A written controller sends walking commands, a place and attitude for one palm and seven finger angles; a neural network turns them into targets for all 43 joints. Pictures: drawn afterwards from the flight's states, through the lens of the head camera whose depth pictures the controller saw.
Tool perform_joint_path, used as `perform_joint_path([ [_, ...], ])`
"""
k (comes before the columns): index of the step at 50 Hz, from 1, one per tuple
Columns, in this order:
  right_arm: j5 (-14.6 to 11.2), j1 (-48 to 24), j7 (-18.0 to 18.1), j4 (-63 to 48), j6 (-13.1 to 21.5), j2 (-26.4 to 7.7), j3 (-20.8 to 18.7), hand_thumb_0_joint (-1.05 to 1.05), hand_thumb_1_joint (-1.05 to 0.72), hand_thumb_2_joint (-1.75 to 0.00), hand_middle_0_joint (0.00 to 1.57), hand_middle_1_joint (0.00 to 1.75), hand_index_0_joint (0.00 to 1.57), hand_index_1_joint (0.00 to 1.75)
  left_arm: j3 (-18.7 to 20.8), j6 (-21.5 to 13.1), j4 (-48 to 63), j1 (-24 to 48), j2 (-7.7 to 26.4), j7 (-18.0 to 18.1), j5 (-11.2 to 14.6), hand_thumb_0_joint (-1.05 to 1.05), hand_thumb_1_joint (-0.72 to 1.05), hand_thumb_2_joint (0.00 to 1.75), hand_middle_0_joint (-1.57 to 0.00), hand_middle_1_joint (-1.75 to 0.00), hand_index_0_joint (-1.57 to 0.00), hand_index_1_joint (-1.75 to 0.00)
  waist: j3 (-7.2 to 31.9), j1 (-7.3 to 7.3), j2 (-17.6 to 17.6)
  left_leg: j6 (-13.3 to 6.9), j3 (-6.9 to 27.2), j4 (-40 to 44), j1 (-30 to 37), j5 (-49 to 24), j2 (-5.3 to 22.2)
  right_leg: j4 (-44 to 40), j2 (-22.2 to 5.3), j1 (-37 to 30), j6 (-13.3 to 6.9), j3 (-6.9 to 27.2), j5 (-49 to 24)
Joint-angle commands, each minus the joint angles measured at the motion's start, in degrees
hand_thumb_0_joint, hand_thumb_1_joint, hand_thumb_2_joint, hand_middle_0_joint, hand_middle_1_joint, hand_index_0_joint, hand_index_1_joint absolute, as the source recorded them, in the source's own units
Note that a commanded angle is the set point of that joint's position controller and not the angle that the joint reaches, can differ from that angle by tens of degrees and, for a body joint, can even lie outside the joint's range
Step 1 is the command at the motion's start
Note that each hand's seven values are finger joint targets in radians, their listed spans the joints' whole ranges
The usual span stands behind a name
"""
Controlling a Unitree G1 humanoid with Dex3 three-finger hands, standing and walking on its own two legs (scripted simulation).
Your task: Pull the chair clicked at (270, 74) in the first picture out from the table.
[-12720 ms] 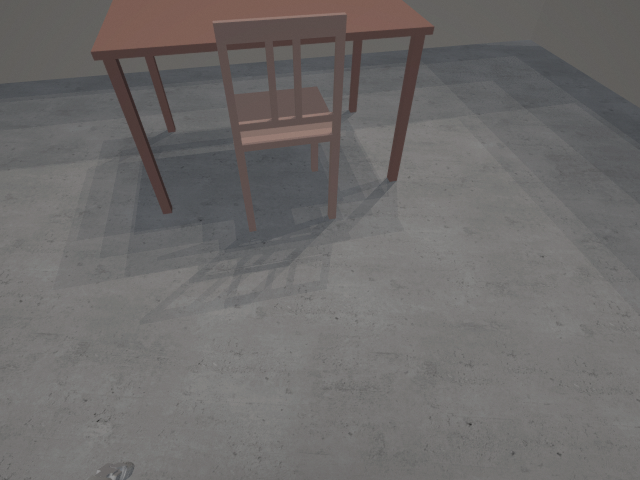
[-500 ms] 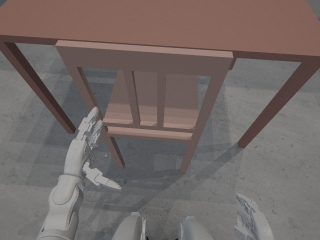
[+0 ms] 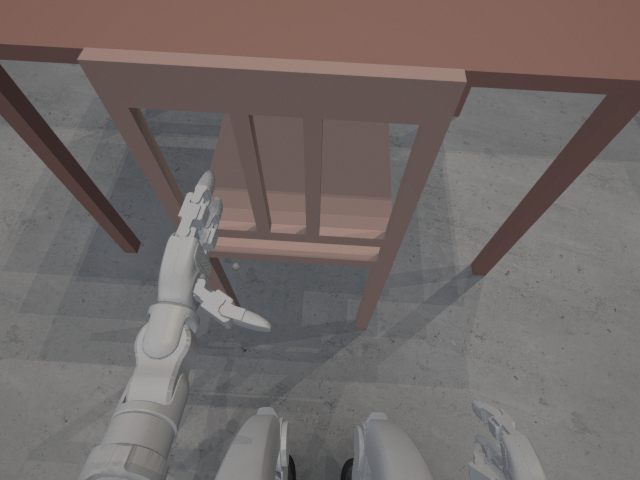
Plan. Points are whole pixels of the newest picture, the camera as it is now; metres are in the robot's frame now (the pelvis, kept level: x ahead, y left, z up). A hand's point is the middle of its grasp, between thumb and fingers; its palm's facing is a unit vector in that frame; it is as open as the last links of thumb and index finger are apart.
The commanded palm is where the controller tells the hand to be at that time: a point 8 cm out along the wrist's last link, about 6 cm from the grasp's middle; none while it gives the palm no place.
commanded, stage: aim the fingers beside a spindle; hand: left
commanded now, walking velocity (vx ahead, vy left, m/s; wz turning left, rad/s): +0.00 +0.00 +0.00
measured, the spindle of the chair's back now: (254, 180) +0.52 +0.10 +0.00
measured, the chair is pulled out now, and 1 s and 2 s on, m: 0.00 0.00 0.00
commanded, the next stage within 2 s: none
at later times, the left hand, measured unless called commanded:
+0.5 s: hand (242, 269) +0.37 +0.11 +0.01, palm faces -0.11 -0.99 -0.02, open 17.0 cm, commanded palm +0.35 +0.16 +0.02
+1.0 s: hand (240, 269) +0.36 +0.10 +0.03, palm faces -0.09 -1.00 -0.04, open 16.9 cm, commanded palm +0.35 +0.16 +0.02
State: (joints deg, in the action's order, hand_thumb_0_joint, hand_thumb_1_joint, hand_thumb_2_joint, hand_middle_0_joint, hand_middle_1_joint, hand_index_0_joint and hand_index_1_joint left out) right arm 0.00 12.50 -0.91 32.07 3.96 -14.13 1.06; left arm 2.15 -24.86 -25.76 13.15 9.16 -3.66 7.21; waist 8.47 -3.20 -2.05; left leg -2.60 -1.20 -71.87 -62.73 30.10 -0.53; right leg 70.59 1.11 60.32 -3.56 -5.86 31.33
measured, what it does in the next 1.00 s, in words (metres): stands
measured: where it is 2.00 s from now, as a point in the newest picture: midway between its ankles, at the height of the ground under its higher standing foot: outside the picture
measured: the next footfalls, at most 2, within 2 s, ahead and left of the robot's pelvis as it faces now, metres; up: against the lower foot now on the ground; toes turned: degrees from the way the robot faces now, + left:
none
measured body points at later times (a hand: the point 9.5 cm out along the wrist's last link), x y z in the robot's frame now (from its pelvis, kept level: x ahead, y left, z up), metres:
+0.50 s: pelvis +0.00 +0.00 +0.00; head +0.11 +0.01 +0.44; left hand +0.37 +0.16 +0.01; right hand +0.14 -0.24 -0.11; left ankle +0.04 +0.09 -0.63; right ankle +0.02 -0.09 -0.63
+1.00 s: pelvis +0.00 +0.01 +0.00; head +0.11 +0.01 +0.44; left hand +0.36 +0.16 +0.03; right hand +0.14 -0.24 -0.11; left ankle +0.04 +0.09 -0.63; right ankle +0.02 -0.09 -0.63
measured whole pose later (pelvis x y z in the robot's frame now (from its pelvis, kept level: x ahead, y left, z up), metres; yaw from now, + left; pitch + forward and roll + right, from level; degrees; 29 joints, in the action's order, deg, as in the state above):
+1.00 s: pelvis +0.00 +0.01 +0.00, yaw +0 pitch +21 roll -2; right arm 0.0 12.4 -1.6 31.5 0.2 -13.9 0.9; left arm 0.0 -27.2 -26.1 12.4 8.3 -0.9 5.7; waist 8.6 -3.1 -2.2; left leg -3.0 -1.4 -72.1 -62.9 30.4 -0.6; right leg 70.5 1.2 60.4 -3.1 -5.6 31.4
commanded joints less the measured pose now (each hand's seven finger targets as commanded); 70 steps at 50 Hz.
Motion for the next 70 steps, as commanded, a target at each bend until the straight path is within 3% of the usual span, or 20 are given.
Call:
perform_joint_path([
  [1,-0.35,1.87,0.03,-6.08,1.57,-7.98,-3.38,0.0,-0.9,-0.9,0.2,0.3,0.2,0.3,-0.16,-4.01,7.26,15.29,3.35,0.72,-0.85,0.0,-0.5,0.3,-0.06,-0.08,-0.06,-0.08,21.07,-2.18,2.12,0.66,4.32,7.72,12.45,-13.05,0.22,-10.13,-0.89,-10.85,1.94,5.75,-14.52],
  [4,-0.55,2.29,-0.11,-6.27,0.73,-8.35,-3.52,0.0,-0.9,-0.9,0.2,0.3,0.2,0.3,0.54,-2.97,3.81,14.63,3.72,0.63,-1.03,0.0,-0.5,0.3,-0.06,-0.08,-0.06,-0.08,20.0,-2.09,3.22,0.46,4.17,7.75,11.19,-11.32,0.06,-10.77,-0.74,-10.36,1.86,5.91,-12.54],
  [9,-0.37,2.18,0.06,-7.45,0.13,-8.11,-3.53,0.0,-0.9,-0.9,0.2,0.3,0.2,0.3,5.4,-4.9,11.26,15.92,8.5,1.8,0.01,0.0,-0.5,0.3,-0.06,-0.08,-0.06,-0.08,26.84,0.2,0.31,0.73,4.01,8.08,14.44,-16.27,-0.03,-9.44,-0.77,-14.83,1.65,6.28,-17.99],
  [11,-0.22,2.25,-0.03,-7.52,0.0,-7.51,-3.42,0.0,-0.9,-0.9,0.2,0.3,0.2,0.3,5.42,-5.77,13.6,16.2,8.39,2.43,0.19,0.0,-0.5,0.3,-0.06,-0.08,-0.06,-0.08,28.33,0.1,0.34,0.72,3.93,8.31,15.9,-18.22,0.08,-9.46,-0.76,-16.17,1.83,6.33,-20.31],
  [16,-0.46,2.53,-0.09,-5.96,-0.29,-7.75,-3.25,0.0,-0.9,-0.9,0.2,0.3,0.2,0.3,0.37,-5.43,7.43,16.34,3.87,1.68,-0.84,0.0,-0.5,0.3,-0.06,-0.08,-0.06,-0.08,20.95,-2.61,1.91,0.49,4.3,8.32,13.21,-13.36,0.34,-10.66,-0.57,-11.68,2.1,5.89,-15.28],
  [20,-0.98,2.6,-0.27,-6.06,-0.62,-8.34,-3.4,0.0,-0.9,-0.9,0.2,0.3,0.2,0.3,-2.62,-3.71,2.14,14.66,0.61,-0.35,-0.53,0.0,-0.5,0.3,-0.06,-0.08,-0.06,-0.08,18.15,-3.11,2.75,0.46,4.53,8.78,12.45,-10.69,0.19,-11.59,-0.64,-9.31,1.83,5.34,-11.98],
  [22,-0.95,2.73,-0.16,-6.37,-0.84,-8.65,-3.76,0.0,-0.9,-0.9,0.2,0.3,0.2,0.3,-0.06,-3.65,2.9,14.42,2.78,-0.5,0.14,0.0,-0.5,0.3,-0.06,-0.08,-0.06,-0.08,20.26,-2.09,3.35,0.46,4.36,8.41,12.41,-11.47,0.04,-11.39,-0.71,-10.63,1.76,5.64,-12.6],
  [25,-0.61,2.51,-0.07,-7.31,-0.57,-8.36,-3.86,0.0,-0.9,-0.9,0.2,0.3,0.2,0.3,2.07,-5.73,11.22,17.41,5.83,0.49,0.19,0.0,-0.5,0.3,-0.06,-0.08,-0.06,-0.08,26.54,-0.54,-1.82,0.86,4.77,8.41,17.42,-16.83,0.09,-9.51,-0.78,-12.02,1.44,5.53,-17.13],
  [27,-0.33,2.27,-0.29,-7.54,-0.56,-7.71,-3.8,0.0,-0.9,-0.9,0.2,0.3,0.2,0.3,1.78,-6.87,14.48,16.76,5.37,1.92,0.08,0.0,-0.5,0.3,-0.06,-0.08,-0.06,-0.08,28.33,-0.49,-2.44,1.07,4.89,8.4,20.66,-20.17,0.32,-9.24,-0.71,-12.34,1.53,5.19,-19.69],
  [29,-0.16,2.5,-0.22,-7.22,-0.71,-7.82,-3.75,0.0,-0.9,-0.9,0.2,0.3,0.2,0.3,3.16,-7.51,15.07,16.05,7.35,3.24,-0.8,0.0,-0.5,0.3,-0.06,-0.08,-0.06,-0.08,27.64,-0.37,-1.93,1.23,5.45,8.46,20.56,-21.25,0.65,-8.5,-0.5,-11.92,1.5,4.9,-20.04],
  [32,-0.15,2.02,-0.41,-6.4,-1.24,-7.64,-3.48,0.0,-0.9,-0.9,0.2,0.3,0.2,0.3,1.4,-6.74,9.59,15.75,5.03,3.82,-1.95,0.0,-0.5,0.3,-0.06,-0.08,-0.06,-0.08,21.87,-1.79,1.8,0.84,5.12,8.33,15.8,-15.96,0.54,-9.49,-0.46,-10.62,1.86,5.08,-16.43],
  [36,-0.6,1.77,-0.77,-6.71,-1.98,-8.14,-3.42,0.0,-0.9,-0.9,0.2,0.3,0.2,0.3,-2.7,-4.11,2.92,14.4,0.57,2.1,-2.19,0.0,-0.5,0.3,-0.06,-0.08,-0.06,-0.08,18.22,-2.7,2.11,0.71,5.13,8.86,13.85,-11.92,0.33,-10.45,-0.46,-8.06,1.68,4.62,-12.74],
  [39,-0.78,1.81,-0.48,-7.71,-2.02,-8.32,-3.7,0.0,-0.9,-0.9,0.2,0.3,0.2,0.3,-1.01,-3.54,4.38,13.08,1.73,0.85,-0.58,0.0,-0.5,0.3,-0.06,-0.08,-0.06,-0.08,21.41,-1.8,3.26,0.54,4.5,8.31,13.69,-13.33,0.07,-10.52,-0.48,-10.97,1.63,5.3,-14.81],
  [43,-0.53,1.56,-0.22,-8.21,-1.47,-7.68,-3.73,0.0,-0.9,-0.9,0.2,0.3,0.2,0.3,1.37,-6.31,15.26,16.15,5.3,1.55,0.22,0.0,-0.5,0.3,-0.06,-0.08,-0.06,-0.08,28.22,-0.43,-0.54,0.86,4.6,8.16,18.2,-18.12,0.17,-9.51,-0.66,-13.91,1.64,5.81,-19.06],
  [45,-0.31,1.58,-0.19,-7.94,-1.43,-7.48,-3.45,0.0,-0.9,-0.9,0.2,0.3,0.2,0.3,1.49,-7.22,16.99,16.1,6.26,2.72,-0.63,0.0,-0.5,0.3,-0.06,-0.08,-0.06,-0.08,27.38,-0.34,-3.01,1.18,5.25,8.5,20.24,-19.61,0.45,-8.98,-0.51,-12.09,1.45,5.39,-18.96],
  [49,-0.22,1.56,-0.11,-6.27,-1.38,-7.55,-3.3,0.0,-0.9,-0.9,0.2,0.3,0.2,0.3,0.7,-6.66,10.11,16.16,4.84,3.68,-1.78,0.0,-0.5,0.3,-0.06,-0.08,-0.06,-0.08,21.08,-2.4,2.36,0.53,5.0,7.83,14.67,-14.05,0.46,-10.09,-0.23,-10.18,1.89,5.46,-14.64],
  [53,-0.67,1.44,-0.28,-6.39,-1.94,-8.2,-3.21,0.0,-0.9,-0.9,0.2,0.3,0.2,0.3,-0.44,-3.84,1.92,14.06,2.77,1.74,-1.64,0.0,-0.5,0.3,-0.06,-0.08,-0.06,-0.08,17.84,-2.21,3.16,0.59,4.38,8.32,10.47,-9.49,-0.13,-11.24,-0.49,-9.98,1.72,5.75,-10.75],
  [61,-0.48,1.63,-0.18,-7.93,-1.26,-7.54,-3.55,0.0,-0.9,-0.9,0.2,0.3,0.2,0.3,1.29,-6.45,16.32,15.94,5.66,1.67,0.29,0.0,-0.5,0.3,-0.06,-0.08,-0.06,-0.08,28.79,-0.49,-2.14,0.99,4.87,8.22,19.54,-19.33,0.3,-9.44,-0.47,-13.36,1.55,5.59,-19.31],
  [67,-0.32,1.74,-0.19,-5.82,-1.43,-7.84,-3.32,0.0,-0.9,-0.9,0.2,0.3,0.2,0.3,0.29,-5.64,6.22,15.33,4.02,3.08,-1.75,0.0,-0.5,0.3,-0.06,-0.08,-0.06,-0.08,19.11,-2.67,2.8,0.55,4.68,7.86,12.62,-12.11,0.21,-10.67,-0.24,-9.77,1.93,5.56,-13.11],
  [70,-0.67,1.61,-0.32,-6.23,-1.82,-8.27,-3.2,0.0,-0.9,-0.9,0.2,0.3,0.2,0.3,0.85,-3.84,0.65,12.83,3.69,1.65,-1.52,0.0,-0.5,0.3,-0.06,-0.08,-0.06,-0.08,17.59,-2.14,3.77,0.57,4.21,8.16,9.83,-9.48,-0.17,-11.32,-0.38,-10.13,1.74,5.82,-10.85],
])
